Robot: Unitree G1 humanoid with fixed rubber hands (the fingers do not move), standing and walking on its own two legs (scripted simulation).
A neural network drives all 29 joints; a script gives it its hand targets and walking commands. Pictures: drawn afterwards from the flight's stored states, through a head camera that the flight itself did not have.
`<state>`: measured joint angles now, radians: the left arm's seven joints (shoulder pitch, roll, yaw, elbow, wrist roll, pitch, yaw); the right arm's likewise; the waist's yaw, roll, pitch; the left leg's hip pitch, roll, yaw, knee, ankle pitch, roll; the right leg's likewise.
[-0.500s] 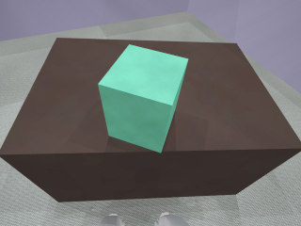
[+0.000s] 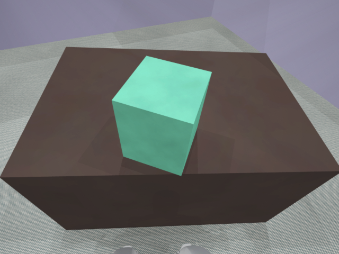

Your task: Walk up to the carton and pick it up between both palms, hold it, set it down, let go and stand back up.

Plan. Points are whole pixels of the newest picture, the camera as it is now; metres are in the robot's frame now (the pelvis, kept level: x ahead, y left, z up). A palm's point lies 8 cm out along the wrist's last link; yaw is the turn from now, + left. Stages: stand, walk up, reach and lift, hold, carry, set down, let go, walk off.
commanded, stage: walk up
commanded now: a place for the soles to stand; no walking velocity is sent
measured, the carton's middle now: (164, 117) +0.51 +0.02 +0.00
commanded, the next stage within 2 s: none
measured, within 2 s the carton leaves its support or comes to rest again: neither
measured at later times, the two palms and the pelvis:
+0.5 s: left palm out of the picture +0.10 +0.32 -0.11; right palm out of the picture +0.15 -0.32 -0.12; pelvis +0.06 -0.02 -0.01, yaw +1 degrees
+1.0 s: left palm out of the picture +0.14 +0.31 -0.10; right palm (289, 240) +0.19 -0.32 -0.12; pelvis +0.09 -0.02 -0.01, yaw +1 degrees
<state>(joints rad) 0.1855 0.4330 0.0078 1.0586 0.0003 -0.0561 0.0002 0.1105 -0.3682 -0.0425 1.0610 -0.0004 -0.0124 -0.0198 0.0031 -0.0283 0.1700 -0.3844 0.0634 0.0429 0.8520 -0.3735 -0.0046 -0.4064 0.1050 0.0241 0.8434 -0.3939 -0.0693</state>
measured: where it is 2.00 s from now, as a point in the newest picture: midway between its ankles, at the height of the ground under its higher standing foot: outside the picture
